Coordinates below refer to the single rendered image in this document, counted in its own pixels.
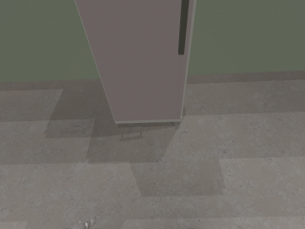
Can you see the fridge door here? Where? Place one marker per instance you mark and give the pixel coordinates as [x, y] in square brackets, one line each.
[135, 47]

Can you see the handle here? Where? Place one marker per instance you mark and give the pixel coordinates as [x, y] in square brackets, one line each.
[183, 26]

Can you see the left robot hand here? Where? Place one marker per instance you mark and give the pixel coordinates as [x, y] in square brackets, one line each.
[86, 223]

